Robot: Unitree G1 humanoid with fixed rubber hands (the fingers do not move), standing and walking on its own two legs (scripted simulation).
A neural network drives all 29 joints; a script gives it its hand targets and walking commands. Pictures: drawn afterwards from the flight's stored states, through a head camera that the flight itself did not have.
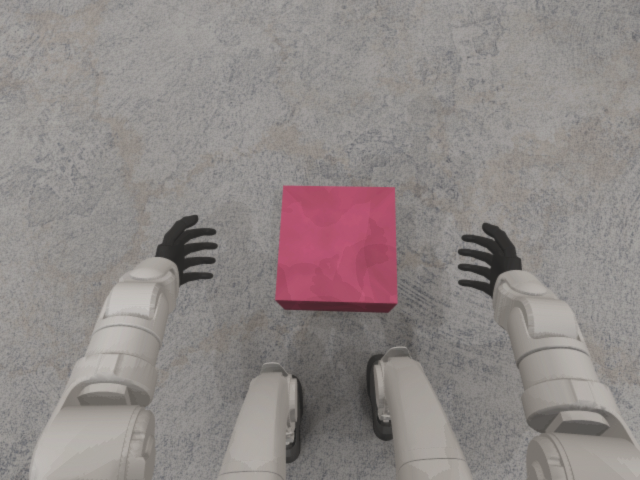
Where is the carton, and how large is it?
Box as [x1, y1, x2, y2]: [275, 186, 397, 312]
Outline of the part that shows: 283,186 275,299 285,309 388,312 397,303 394,187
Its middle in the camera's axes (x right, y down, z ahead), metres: +0.04 +0.02 +1.03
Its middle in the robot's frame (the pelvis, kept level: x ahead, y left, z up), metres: +0.54 -0.03 -0.59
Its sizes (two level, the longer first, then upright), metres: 0.297 0.287 0.174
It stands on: the floor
